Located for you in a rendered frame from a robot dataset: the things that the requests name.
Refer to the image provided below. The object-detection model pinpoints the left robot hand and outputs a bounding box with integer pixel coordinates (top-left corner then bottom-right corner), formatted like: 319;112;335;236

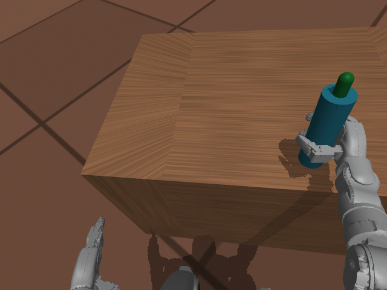
70;217;121;290

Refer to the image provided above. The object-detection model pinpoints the right robot hand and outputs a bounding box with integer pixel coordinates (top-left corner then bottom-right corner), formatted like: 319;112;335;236
296;111;367;165

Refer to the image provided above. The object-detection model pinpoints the right robot arm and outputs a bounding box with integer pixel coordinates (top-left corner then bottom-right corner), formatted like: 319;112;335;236
335;156;387;290

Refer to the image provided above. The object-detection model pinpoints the bottle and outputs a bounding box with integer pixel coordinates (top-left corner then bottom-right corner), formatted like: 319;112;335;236
298;72;358;169

